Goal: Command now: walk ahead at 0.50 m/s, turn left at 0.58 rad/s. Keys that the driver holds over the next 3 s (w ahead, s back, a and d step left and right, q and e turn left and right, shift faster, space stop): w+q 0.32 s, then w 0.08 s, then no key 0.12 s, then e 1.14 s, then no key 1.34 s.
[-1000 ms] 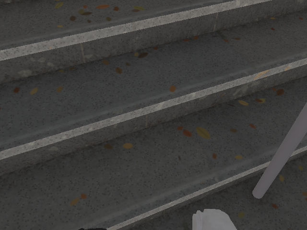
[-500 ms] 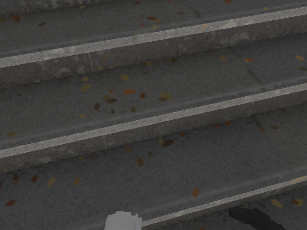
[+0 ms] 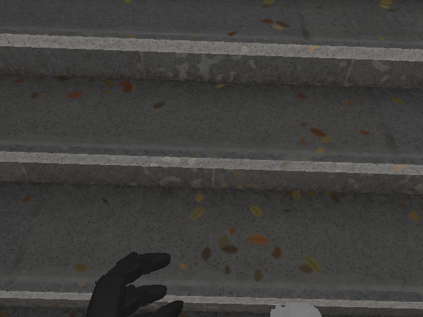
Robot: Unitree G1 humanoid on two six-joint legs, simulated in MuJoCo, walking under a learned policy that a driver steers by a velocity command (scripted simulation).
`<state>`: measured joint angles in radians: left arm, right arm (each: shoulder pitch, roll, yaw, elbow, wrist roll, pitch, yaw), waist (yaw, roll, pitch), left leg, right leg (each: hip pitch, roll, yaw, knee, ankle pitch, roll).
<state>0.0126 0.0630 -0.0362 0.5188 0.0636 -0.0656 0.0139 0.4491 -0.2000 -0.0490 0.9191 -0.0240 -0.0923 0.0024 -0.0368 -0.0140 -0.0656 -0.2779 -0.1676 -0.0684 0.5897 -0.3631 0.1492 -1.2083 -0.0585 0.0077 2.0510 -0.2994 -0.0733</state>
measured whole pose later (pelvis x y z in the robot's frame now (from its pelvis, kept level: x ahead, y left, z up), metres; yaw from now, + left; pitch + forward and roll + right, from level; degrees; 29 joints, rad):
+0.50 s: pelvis +0.29 +0.00 +0.16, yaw +16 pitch +3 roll -2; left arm 0.43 0.18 0.05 0.99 0.02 -0.15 0.02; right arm -0.02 -0.11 -0.03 0.53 -0.06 -0.02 -0.02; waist 0.01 0.04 -0.03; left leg -1.17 -0.06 -0.14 1.85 -0.24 0.10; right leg -0.21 -0.04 -0.22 0.49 -0.32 -0.01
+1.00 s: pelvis +0.46 +0.12 +0.29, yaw +5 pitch +1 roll +1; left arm 0.13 0.18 0.08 0.62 0.04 0.02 0.06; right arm 0.24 -0.18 -0.06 0.81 -0.04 -0.05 -0.05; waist 0.02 -0.02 0.01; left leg -0.49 0.12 0.26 0.76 -0.27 0.06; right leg -0.82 -0.02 0.01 1.62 -0.13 0.00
